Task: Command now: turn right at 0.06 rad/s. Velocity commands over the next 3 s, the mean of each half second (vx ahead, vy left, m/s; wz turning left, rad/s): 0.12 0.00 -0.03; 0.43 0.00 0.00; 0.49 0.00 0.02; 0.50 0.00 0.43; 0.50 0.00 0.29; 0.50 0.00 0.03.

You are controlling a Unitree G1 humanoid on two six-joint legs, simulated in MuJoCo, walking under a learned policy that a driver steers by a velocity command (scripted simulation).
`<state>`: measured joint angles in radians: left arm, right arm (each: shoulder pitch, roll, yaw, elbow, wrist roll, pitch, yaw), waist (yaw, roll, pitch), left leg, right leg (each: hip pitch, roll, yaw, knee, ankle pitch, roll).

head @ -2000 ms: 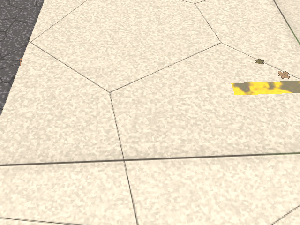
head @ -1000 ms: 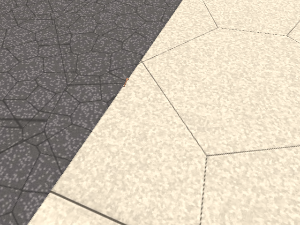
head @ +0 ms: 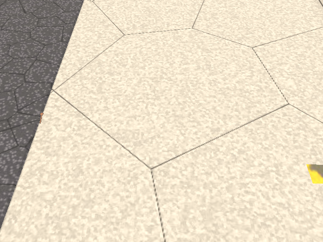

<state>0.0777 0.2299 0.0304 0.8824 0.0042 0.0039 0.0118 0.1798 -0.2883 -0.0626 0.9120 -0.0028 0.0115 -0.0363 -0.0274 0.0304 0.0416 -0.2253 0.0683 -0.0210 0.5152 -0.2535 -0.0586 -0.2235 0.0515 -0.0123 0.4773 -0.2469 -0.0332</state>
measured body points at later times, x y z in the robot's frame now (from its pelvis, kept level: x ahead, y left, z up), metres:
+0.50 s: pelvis +0.05 -0.01 -0.01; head +0.05 -0.02 +0.44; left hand +0.09 +0.27 -0.14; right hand +0.08 -0.27 -0.15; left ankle -0.01 +0.14 -0.73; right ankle +0.01 -0.10 -0.74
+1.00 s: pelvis +0.29 +0.05 -0.01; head +0.32 +0.06 +0.44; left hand +0.28 +0.32 -0.15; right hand +0.46 -0.20 -0.12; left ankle +0.38 +0.14 -0.74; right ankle +0.13 -0.10 -0.64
